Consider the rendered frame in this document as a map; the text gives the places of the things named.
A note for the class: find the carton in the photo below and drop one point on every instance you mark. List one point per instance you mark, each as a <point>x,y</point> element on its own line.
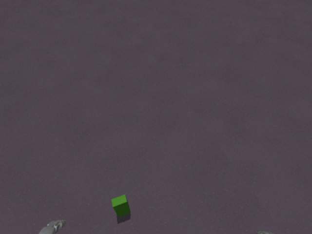
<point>120,205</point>

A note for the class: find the left robot hand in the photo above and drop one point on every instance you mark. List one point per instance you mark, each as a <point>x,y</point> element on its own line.
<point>53,227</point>

